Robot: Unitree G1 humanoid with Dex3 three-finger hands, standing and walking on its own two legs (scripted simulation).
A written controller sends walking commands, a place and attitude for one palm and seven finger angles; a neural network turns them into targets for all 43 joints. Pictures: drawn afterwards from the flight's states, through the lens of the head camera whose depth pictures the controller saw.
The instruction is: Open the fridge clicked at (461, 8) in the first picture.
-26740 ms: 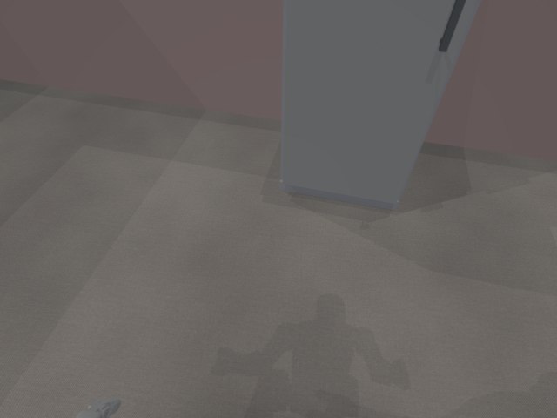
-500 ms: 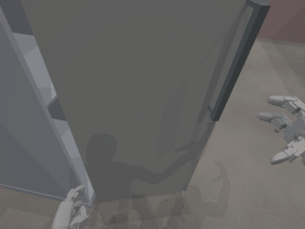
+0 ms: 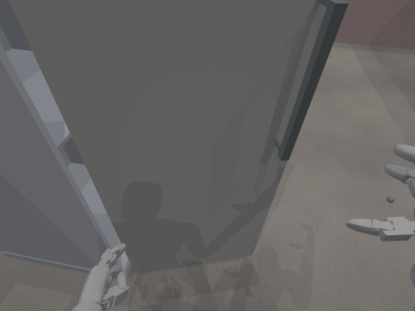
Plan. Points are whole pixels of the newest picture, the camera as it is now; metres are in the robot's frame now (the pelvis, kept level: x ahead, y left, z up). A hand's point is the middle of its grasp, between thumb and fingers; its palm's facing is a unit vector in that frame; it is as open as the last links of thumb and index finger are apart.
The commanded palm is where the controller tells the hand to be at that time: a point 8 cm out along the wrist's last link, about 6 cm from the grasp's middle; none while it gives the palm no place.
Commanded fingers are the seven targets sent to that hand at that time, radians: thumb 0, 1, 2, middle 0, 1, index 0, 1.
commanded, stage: draw the hand back to the body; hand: right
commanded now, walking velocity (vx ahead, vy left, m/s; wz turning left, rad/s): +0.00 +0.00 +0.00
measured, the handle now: (299, 92) +0.48 -0.19 +0.21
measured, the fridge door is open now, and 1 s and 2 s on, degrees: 71 71 71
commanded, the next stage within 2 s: step back with the hand held close in 0.90 s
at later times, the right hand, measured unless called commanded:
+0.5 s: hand (387, 213) +0.23 -0.27 +0.16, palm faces +0.44 +0.82 -0.37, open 9.0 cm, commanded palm +0.17 -0.30 +0.17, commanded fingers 0.00 -0.90 -0.90 0.20 0.30 0.20 0.30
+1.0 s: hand (386, 218) +0.22 -0.26 +0.16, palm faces +0.45 +0.81 -0.37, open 7.4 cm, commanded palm +0.17 -0.29 +0.18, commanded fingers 0.00 -0.90 -0.90 0.20 0.30 0.20 0.30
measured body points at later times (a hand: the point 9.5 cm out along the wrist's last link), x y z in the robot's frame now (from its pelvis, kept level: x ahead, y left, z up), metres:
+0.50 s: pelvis +0.03 +0.00 +0.00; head +0.00 +0.01 +0.45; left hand +0.21 +0.22 -0.08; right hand +0.20 -0.31 +0.18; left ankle +0.01 +0.13 -0.74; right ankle +0.02 -0.11 -0.74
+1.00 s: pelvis +0.03 +0.01 +0.00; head +0.00 +0.03 +0.45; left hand +0.21 +0.23 -0.08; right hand +0.19 -0.30 +0.18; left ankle +0.01 +0.13 -0.74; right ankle +0.02 -0.11 -0.74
